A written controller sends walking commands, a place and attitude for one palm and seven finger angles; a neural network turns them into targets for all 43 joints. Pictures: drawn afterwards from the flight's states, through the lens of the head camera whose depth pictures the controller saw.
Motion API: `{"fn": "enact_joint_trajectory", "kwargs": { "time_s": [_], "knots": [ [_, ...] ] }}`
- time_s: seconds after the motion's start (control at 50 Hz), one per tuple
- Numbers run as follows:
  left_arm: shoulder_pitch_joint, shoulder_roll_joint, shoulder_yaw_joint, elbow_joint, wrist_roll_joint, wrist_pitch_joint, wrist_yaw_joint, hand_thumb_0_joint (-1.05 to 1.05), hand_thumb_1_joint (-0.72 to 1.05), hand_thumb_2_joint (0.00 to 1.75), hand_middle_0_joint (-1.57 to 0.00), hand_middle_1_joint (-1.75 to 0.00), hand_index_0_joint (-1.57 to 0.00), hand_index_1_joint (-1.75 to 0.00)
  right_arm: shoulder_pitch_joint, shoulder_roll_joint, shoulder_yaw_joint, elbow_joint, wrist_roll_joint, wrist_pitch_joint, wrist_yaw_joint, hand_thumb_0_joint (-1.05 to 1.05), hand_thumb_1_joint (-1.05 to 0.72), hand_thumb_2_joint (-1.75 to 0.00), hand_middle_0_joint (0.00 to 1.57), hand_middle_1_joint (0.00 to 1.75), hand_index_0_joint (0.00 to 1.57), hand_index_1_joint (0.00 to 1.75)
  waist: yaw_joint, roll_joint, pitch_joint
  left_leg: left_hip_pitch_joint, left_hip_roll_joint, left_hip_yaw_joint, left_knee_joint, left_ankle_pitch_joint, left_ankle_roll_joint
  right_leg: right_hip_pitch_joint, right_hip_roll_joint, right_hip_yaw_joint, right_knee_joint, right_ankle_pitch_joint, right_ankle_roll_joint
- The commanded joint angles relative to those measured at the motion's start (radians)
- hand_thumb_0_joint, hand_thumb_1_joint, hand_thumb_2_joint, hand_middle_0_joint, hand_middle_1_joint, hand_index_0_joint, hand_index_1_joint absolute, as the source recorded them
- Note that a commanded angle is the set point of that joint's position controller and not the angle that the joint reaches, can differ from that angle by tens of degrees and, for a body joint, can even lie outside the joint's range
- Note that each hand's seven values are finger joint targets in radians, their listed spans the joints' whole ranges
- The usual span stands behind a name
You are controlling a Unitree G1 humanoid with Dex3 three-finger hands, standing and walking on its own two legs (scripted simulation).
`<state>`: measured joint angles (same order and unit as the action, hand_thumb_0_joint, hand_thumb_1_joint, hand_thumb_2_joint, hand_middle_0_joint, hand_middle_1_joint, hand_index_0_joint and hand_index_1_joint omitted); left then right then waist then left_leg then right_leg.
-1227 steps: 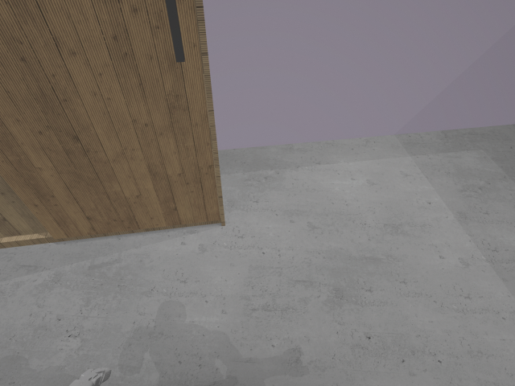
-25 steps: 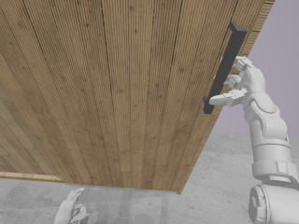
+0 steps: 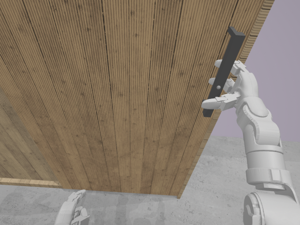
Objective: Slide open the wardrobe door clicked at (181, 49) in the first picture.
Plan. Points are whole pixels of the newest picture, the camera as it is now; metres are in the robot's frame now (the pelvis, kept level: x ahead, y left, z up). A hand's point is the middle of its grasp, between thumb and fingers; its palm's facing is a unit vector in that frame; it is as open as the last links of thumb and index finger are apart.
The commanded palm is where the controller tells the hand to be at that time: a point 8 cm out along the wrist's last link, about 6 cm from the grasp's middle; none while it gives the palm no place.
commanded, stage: slide the fingers in behind the handle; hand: right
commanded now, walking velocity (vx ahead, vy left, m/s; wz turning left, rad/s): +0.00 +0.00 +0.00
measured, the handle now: (217, 76) +0.46 -0.16 +0.21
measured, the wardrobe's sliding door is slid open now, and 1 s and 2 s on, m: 0.00 0.00 0.00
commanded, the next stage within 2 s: grip the handle and tug to test in 0.56 s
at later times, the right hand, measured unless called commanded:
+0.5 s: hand (213, 85) +0.41 -0.13 +0.21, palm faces +0.02 +1.00 -0.01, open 14.0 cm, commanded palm +0.39 -0.18 +0.21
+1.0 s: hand (217, 87) +0.40 -0.14 +0.22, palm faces +0.02 +1.00 +0.00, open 11.2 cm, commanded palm +0.38 -0.19 +0.21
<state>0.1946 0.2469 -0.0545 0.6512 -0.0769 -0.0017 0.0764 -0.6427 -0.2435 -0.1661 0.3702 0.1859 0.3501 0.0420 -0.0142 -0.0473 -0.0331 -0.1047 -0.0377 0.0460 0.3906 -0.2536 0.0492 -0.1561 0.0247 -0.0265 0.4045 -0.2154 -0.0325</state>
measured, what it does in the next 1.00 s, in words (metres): stands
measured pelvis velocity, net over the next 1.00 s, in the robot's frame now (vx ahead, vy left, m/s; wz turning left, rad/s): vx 0.00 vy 0.00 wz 0.01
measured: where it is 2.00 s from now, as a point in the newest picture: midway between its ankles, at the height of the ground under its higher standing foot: outside the picture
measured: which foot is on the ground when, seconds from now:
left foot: down 0.00-1.00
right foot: down 0.00-1.00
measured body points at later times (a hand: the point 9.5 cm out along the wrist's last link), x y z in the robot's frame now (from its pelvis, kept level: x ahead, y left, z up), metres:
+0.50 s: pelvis +0.00 +0.00 +0.00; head -0.02 +0.02 +0.45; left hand +0.15 +0.23 -0.10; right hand +0.40 -0.19 +0.22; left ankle -0.02 +0.08 -0.74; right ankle +0.00 -0.10 -0.74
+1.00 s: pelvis +0.00 +0.00 +0.00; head -0.02 +0.01 +0.45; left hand +0.17 +0.23 -0.09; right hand +0.40 -0.19 +0.22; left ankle -0.02 +0.08 -0.74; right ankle +0.00 -0.10 -0.74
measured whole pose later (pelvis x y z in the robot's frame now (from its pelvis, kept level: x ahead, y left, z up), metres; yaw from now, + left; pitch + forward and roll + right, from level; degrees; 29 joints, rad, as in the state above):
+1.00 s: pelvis +0.00 +0.00 +0.00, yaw +0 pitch -2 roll +0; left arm 0.20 0.24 -0.06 0.65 -0.07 0.01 0.07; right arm -0.64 -0.23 -0.17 0.38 0.19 0.34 0.04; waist -0.01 -0.04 -0.04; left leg -0.10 -0.04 0.04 0.38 -0.25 0.05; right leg -0.15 0.02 -0.03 0.39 -0.22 -0.04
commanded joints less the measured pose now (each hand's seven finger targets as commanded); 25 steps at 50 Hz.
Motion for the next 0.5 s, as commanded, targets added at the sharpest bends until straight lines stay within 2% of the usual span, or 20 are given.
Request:
{"fn": "enact_joint_trajectory", "kwargs": {
  "time_s": [0.0, 0.02, 0.04, 0.1, 0.12, 0.14, 0.18, 0.22, 0.24, 0.26, 0.28, 0.32, 0.34, 0.36, 0.38, 0.4, 0.44, 0.48],
  "knots": [
    [-0.126, 0.106, 0.031, -0.142, 0.006, -0.046, 0.011, 0.00, 0.90, 0.90, -0.20, -0.30, -0.20, -0.30, -0.525, -0.113, -0.001, -0.214, 0.019, -0.060, 0.012, 0.00, 0.50, -0.30, 0.30, 1.20, 0.30, 1.20, 0.022, 0.062, -0.255, -0.045, 0.028, -0.037, -0.052, 0.307, -0.018, 0.177, -0.024, 0.053, -0.013, 0.255, -0.017],
    [-0.129, 0.102, 0.031, -0.144, 0.006, -0.048, 0.010, 0.00, 0.90, 0.90, -0.20, -0.30, -0.20, -0.30, -0.544, -0.084, 0.024, -0.225, 0.020, -0.063, 0.011, 0.00, 0.50, -0.30, 0.30, 1.20, 0.30, 1.20, 0.026, 0.051, -0.261, -0.050, 0.028, -0.035, -0.051, 0.305, -0.017, 0.186, -0.024, 0.054, -0.012, 0.257, -0.016],
    [-0.126, 0.103, 0.033, -0.144, 0.007, -0.050, 0.009, 0.00, 0.90, 0.90, -0.20, -0.30, -0.20, -0.30, -0.533, -0.080, 0.024, -0.226, 0.021, -0.069, 0.007, 0.00, 0.50, -0.30, 0.30, 1.20, 0.30, 1.20, 0.024, 0.058, -0.274, -0.049, 0.026, -0.033, -0.050, 0.309, -0.016, 0.197, -0.025, 0.056, -0.009, 0.271, -0.015],
    [-0.122, 0.103, 0.029, -0.135, 0.009, -0.045, 0.009, 0.00, 0.90, 0.90, -0.20, -0.30, -0.20, -0.30, -0.536, -0.106, -0.003, -0.182, 0.019, -0.067, -0.004, 0.00, 0.50, -0.30, 0.30, 1.20, 0.30, 1.20, 0.018, 0.078, -0.261, -0.038, 0.029, -0.036, -0.052, 0.306, -0.017, 0.168, -0.022, 0.056, -0.014, 0.254, -0.016],
    [-0.124, 0.102, 0.030, -0.136, 0.009, -0.044, 0.009, 0.00, 0.90, 0.90, -0.20, -0.30, -0.20, -0.30, -0.549, -0.109, 0.000, -0.183, 0.014, -0.069, -0.008, 0.00, 0.50, -0.30, 0.30, 1.20, 0.30, 1.20, 0.020, 0.065, -0.260, -0.040, 0.031, -0.040, -0.055, 0.305, -0.019, 0.166, -0.021, 0.052, -0.014, 0.249, -0.018],
    [-0.120, 0.104, 0.031, -0.131, 0.010, -0.043, 0.009, 0.00, 0.90, 0.90, -0.20, -0.30, -0.20, -0.30, -0.553, -0.095, 0.017, -0.168, 0.012, -0.073, -0.007, 0.00, 0.50, -0.30, 0.30, 1.20, 0.30, 1.20, 0.027, 0.085, -0.251, -0.045, 0.030, -0.037, -0.058, 0.304, -0.021, 0.168, -0.023, 0.051, -0.014, 0.249, -0.020],
    [-0.118, 0.103, 0.030, -0.129, 0.010, -0.043, 0.011, 0.00, 0.90, 0.90, -0.20, -0.30, -0.20, -0.30, -0.581, -0.123, -0.001, -0.162, 0.005, -0.079, -0.009, 0.00, 0.50, -0.30, 0.30, 1.20, 0.30, 1.20, 0.025, 0.079, -0.254, -0.040, 0.032, -0.041, -0.059, 0.297, -0.020, 0.159, -0.021, 0.053, -0.017, 0.238, -0.021],
    [-0.120, 0.098, 0.028, -0.131, 0.009, -0.045, 0.010, 0.00, 0.90, 0.90, -0.20, -0.30, -0.20, -0.30, -0.593, -0.080, 0.033, -0.153, 0.007, -0.080, -0.005, 0.00, 0.50, -0.30, 0.30, 1.20, 0.30, 1.20, 0.030, 0.046, -0.253, -0.053, 0.032, -0.041, -0.058, 0.297, -0.018, 0.167, -0.018, 0.053, -0.013, 0.239, -0.021],
    [-0.111, 0.104, 0.032, -0.124, 0.010, -0.044, 0.011, 0.00, 0.90, 0.90, -0.20, -0.30, -0.20, -0.30, -0.568, -0.116, -0.002, -0.121, 0.008, -0.083, -0.008, 0.00, 0.50, -0.30, 0.30, 1.20, 0.30, 1.20, 0.026, 0.084, -0.256, -0.048, 0.030, -0.039, -0.061, 0.297, -0.020, 0.166, -0.022, 0.056, -0.012, 0.243, -0.021],
    [-0.113, 0.104, 0.029, -0.126, 0.011, -0.043, 0.012, 0.00, 0.90, 0.90, -0.20, -0.30, -0.20, -0.30, -0.584, -0.127, -0.009, -0.119, 0.010, -0.084, -0.005, 0.00, 0.50, -0.30, 0.30, 1.20, 0.30, 1.20, 0.023, 0.068, -0.259, -0.041, 0.033, -0.044, -0.062, 0.293, -0.020, 0.155, -0.020, 0.053, -0.016, 0.234, -0.022],
    [-0.108, 0.105, 0.029, -0.124, 0.012, -0.042, 0.013, 0.00, 0.90, 0.90, -0.20, -0.30, -0.20, -0.30, -0.590, -0.158, -0.033, -0.117, 0.010, -0.088, -0.006, 0.00, 0.50, -0.30, 0.30, 1.20, 0.30, 1.20, 0.019, 0.078, -0.273, -0.020, 0.035, -0.045, -0.060, 0.303, -0.019, 0.147, -0.018, 0.054, -0.017, 0.237, -0.021],
    [-0.112, 0.098, 0.028, -0.132, 0.010, -0.046, 0.012, 0.00, 0.90, 0.90, -0.20, -0.30, -0.20, -0.30, -0.598, -0.111, 0.003, -0.134, 0.012, -0.096, 0.002, 0.00, 0.50, -0.30, 0.30, 1.20, 0.30, 1.20, 0.023, 0.069, -0.279, -0.023, 0.034, -0.042, -0.054, 0.318, -0.019, 0.158, -0.016, 0.051, -0.015, 0.247, -0.022],
    [-0.111, 0.103, 0.033, -0.133, 0.011, -0.048, 0.011, 0.00, 0.90, 0.90, -0.20, -0.30, -0.20, -0.30, -0.584, -0.137, -0.019, -0.133, 0.012, -0.108, 0.001, 0.00, 0.50, -0.30, 0.30, 1.20, 0.30, 1.20, 0.017, 0.072, -0.286, -0.017, 0.033, -0.041, -0.053, 0.326, -0.018, 0.161, -0.020, 0.051, -0.012, 0.261, -0.021],
    [-0.112, 0.099, 0.030, -0.135, 0.010, -0.049, 0.010, 0.00, 0.90, 0.90, -0.20, -0.30, -0.20, -0.30, -0.583, -0.119, -0.007, -0.134, 0.013, -0.112, 0.004, 0.00, 0.50, -0.30, 0.30, 1.20, 0.30, 1.20, 0.017, 0.062, -0.283, -0.017, 0.034, -0.043, -0.050, 0.335, -0.018, 0.161, -0.018, 0.049, -0.012, 0.267, -0.023],
    [-0.104, 0.100, 0.030, -0.132, 0.011, -0.049, 0.010, 0.00, 0.90, 0.90, -0.20, -0.30, -0.20, -0.30, -0.571, -0.135, -0.026, -0.122, 0.016, -0.114, 0.002, 0.00, 0.50, -0.30, 0.30, 1.20, 0.30, 1.20, 0.015, 0.095, -0.284, -0.012, 0.031, -0.039, -0.051, 0.332, -0.019, 0.157, -0.019, 0.052, -0.014, 0.261, -0.022],
    [-0.107, 0.102, 0.031, -0.133, 0.011, -0.049, 0.011, 0.00, 0.90, 0.90, -0.20, -0.30, -0.20, -0.30, -0.580, -0.137, -0.024, -0.131, 0.014, -0.118, 0.003, 0.00, 0.50, -0.30, 0.30, 1.20, 0.30, 1.20, 0.015, 0.078, -0.289, -0.010, 0.033, -0.044, -0.051, 0.334, -0.019, 0.155, -0.018, 0.048, -0.015, 0.258, -0.022],
    [-0.103, 0.104, 0.034, -0.134, 0.010, -0.050, 0.010, 0.00, 0.90, 0.90, -0.20, -0.30, -0.20, -0.30, -0.566, -0.126, -0.015, -0.120, 0.014, -0.121, 0.004, 0.00, 0.50, -0.30, 0.30, 1.20, 0.30, 1.20, 0.017, 0.094, -0.277, -0.018, 0.030, -0.039, -0.053, 0.326, -0.021, 0.155, -0.022, 0.048, -0.015, 0.258, -0.023],
    [-0.101, 0.103, 0.033, -0.134, 0.010, -0.053, 0.010, 0.00, 0.90, 0.90, -0.20, -0.30, -0.20, -0.30, -0.581, -0.133, -0.018, -0.135, 0.010, -0.122, 0.002, 0.00, 0.50, -0.30, 0.30, 1.20, 0.30, 1.20, 0.017, 0.067, -0.279, -0.021, 0.031, -0.042, -0.051, 0.329, -0.019, 0.161, -0.021, 0.048, -0.014, 0.261, -0.023]
  ]
}}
